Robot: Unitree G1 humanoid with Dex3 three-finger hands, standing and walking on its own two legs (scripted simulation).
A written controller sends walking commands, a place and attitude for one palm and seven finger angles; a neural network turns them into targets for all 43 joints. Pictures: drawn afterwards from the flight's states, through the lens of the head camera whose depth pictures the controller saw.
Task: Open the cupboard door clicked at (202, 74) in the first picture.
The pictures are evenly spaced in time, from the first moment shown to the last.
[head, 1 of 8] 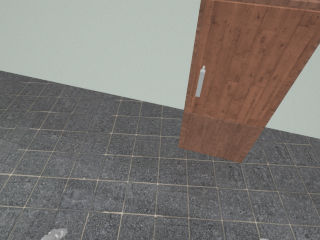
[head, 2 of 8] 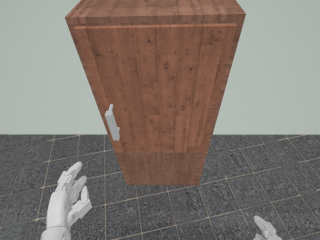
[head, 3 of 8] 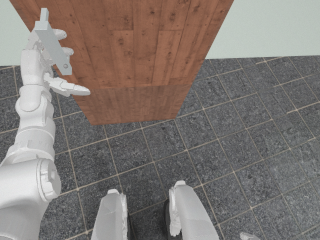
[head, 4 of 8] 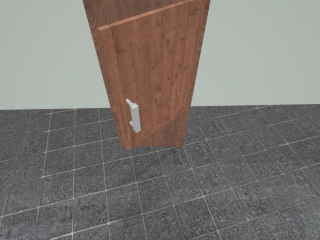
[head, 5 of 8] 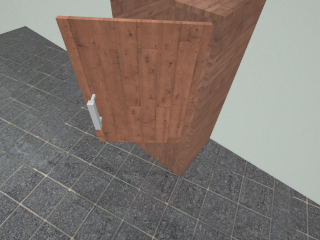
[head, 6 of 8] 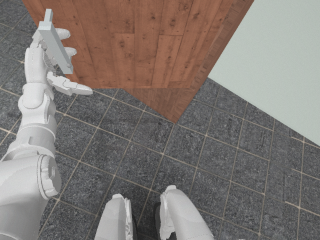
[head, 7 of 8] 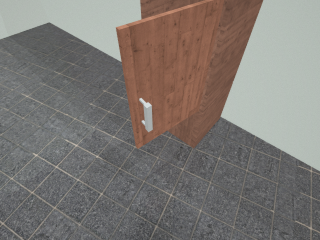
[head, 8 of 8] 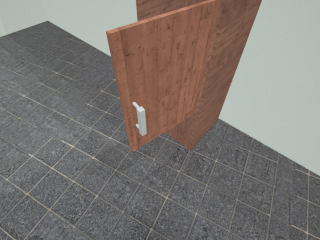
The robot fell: no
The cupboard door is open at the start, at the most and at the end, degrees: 0 81 78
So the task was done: yes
